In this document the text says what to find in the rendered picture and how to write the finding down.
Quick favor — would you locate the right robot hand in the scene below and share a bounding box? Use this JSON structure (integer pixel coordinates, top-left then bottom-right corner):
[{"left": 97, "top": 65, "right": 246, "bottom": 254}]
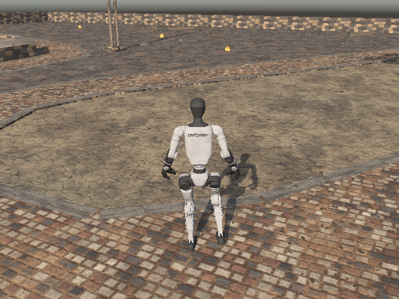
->
[{"left": 226, "top": 168, "right": 240, "bottom": 181}]

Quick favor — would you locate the robot right thigh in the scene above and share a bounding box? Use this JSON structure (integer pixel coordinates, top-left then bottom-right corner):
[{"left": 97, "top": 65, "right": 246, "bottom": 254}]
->
[{"left": 208, "top": 173, "right": 221, "bottom": 206}]

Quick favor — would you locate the left robot upper arm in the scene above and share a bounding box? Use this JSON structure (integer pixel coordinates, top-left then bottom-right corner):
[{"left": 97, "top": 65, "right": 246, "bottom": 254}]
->
[{"left": 168, "top": 125, "right": 186, "bottom": 159}]

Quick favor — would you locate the robot right forearm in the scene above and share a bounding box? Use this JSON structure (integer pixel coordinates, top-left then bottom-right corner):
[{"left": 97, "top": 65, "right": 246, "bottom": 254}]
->
[{"left": 225, "top": 149, "right": 238, "bottom": 171}]

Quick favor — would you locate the left robot hand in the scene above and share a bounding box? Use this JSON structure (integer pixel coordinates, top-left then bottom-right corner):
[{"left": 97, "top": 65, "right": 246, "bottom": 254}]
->
[{"left": 161, "top": 168, "right": 176, "bottom": 180}]

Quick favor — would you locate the robot left forearm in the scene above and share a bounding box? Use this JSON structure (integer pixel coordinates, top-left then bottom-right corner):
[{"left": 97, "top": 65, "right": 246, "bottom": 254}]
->
[{"left": 163, "top": 149, "right": 174, "bottom": 170}]

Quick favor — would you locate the robot left shin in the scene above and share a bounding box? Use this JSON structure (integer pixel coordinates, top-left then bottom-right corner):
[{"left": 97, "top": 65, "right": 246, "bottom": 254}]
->
[{"left": 185, "top": 204, "right": 195, "bottom": 244}]

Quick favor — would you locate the right robot upper arm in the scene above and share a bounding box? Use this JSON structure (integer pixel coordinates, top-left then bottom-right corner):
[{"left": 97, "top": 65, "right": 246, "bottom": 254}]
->
[{"left": 211, "top": 125, "right": 231, "bottom": 159}]

